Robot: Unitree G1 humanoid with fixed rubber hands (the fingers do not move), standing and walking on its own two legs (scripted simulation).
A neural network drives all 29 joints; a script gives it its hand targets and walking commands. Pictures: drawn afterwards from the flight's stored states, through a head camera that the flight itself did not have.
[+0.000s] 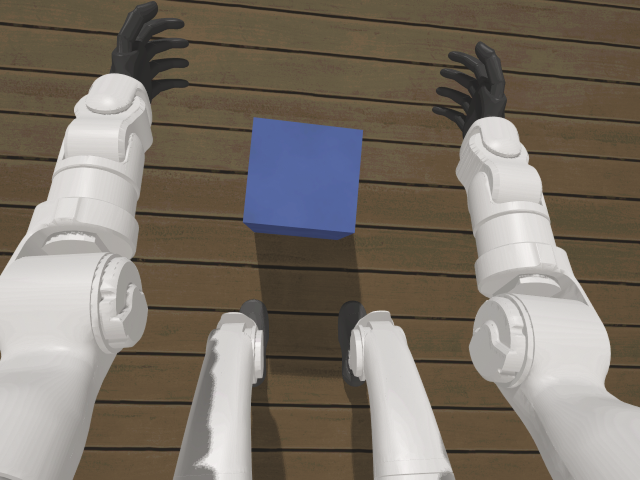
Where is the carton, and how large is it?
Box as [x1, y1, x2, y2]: [243, 117, 362, 239]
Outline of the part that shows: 254,117 243,222 253,231 331,239 338,239 354,232 362,130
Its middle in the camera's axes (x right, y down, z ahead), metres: -0.04 -0.11 +0.85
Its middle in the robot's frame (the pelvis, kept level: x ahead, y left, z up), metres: +0.50 +0.00 -0.51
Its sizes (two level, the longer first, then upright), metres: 0.210 0.200 0.250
